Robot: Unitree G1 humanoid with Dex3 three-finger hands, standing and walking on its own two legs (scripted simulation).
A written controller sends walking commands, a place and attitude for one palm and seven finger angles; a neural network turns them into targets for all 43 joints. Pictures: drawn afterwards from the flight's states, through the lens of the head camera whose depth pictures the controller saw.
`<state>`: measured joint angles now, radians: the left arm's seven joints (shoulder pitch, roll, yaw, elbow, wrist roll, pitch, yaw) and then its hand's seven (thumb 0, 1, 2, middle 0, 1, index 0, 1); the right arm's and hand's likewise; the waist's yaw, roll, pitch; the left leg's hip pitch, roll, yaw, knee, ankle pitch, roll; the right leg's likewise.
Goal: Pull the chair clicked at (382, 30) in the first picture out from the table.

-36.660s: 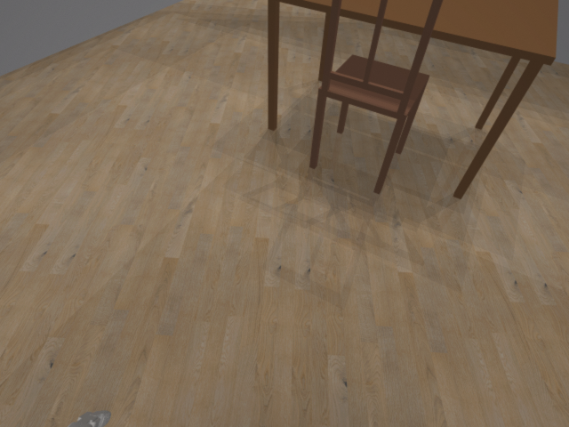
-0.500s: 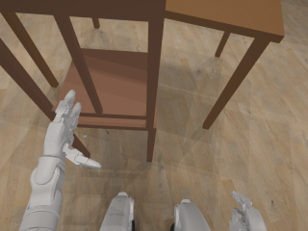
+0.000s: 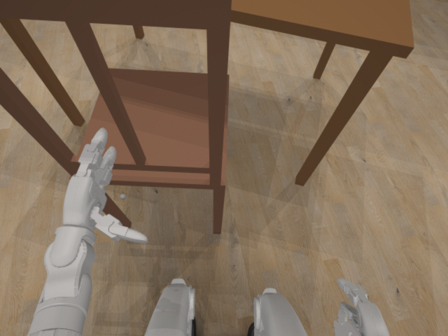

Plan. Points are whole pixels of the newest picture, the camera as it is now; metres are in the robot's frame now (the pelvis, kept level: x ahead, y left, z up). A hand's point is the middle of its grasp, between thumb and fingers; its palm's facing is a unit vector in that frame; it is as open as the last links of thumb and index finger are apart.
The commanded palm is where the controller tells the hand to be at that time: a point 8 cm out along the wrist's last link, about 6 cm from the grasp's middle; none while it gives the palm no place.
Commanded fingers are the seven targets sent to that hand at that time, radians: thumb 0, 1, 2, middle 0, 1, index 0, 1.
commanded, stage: aim the fingers beside a spindle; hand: left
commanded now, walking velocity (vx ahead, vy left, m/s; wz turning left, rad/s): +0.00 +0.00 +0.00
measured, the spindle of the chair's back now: (118, 111) +0.48 +0.21 +0.07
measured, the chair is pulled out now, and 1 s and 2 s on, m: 0.19 0.19 0.19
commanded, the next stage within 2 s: push the fingers through the gap in 0.08 s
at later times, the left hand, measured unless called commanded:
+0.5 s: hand (121, 182) +0.36 +0.19 +0.03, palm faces -0.03 -1.00 -0.04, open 17.0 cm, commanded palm +0.35 +0.24 +0.03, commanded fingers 0.00 -0.50 0.30 -0.06 -0.08 -0.06 -0.08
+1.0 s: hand (126, 158) +0.41 +0.19 +0.03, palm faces +0.00 -1.00 -0.04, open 17.0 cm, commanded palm +0.39 +0.24 +0.03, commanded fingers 0.00 -0.50 0.30 -0.06 -0.08 -0.06 -0.08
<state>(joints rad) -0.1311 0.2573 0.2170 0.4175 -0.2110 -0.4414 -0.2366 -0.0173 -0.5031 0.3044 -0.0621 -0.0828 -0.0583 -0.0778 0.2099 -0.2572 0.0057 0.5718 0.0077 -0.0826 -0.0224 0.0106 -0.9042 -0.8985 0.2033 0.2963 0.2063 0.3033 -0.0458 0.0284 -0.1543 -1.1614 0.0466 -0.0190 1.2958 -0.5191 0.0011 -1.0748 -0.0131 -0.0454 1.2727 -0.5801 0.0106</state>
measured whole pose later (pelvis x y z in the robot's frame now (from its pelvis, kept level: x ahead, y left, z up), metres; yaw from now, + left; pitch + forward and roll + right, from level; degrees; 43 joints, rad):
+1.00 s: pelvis +0.00 +0.01 +0.00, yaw -1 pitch +23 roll -3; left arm -0.44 0.33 0.30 0.72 -0.16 -0.45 -0.22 -0.02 -0.50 0.30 -0.06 -0.08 -0.06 -0.08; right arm 0.26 -0.26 0.01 0.61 0.00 -0.02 -0.01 0.01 -0.90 -0.90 0.20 0.30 0.21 0.30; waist -0.09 0.03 -0.15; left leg -1.19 0.05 -0.01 1.30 -0.51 0.01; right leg -1.10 0.00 -0.04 1.26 -0.56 0.02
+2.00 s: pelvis +0.00 +0.01 +0.00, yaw -1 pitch +25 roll -4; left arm -0.63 0.38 0.34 0.92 -0.13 -0.49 -0.24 -0.02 -0.50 0.30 -0.08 -0.13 -0.07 -0.13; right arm 0.26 -0.26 0.01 0.62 -0.02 0.05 0.01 0.01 -0.91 -0.90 0.20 0.30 0.21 0.30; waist -0.12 0.03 -0.15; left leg -1.23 0.06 -0.02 1.31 -0.52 0.01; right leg -1.14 0.00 -0.04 1.27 -0.57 0.02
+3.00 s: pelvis +0.01 +0.01 +0.00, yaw -2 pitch +25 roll -3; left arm -0.56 0.35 0.32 0.85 -0.14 -0.47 -0.18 0.00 0.79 0.83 -0.50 -1.45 -0.47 -1.45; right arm 0.27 -0.25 0.01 0.60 -0.01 0.08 0.02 0.01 -0.91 -0.90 0.20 0.30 0.21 0.30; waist -0.12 0.03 -0.15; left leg -1.20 0.06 -0.01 1.29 -0.53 0.01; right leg -1.12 0.01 -0.03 1.25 -0.57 0.02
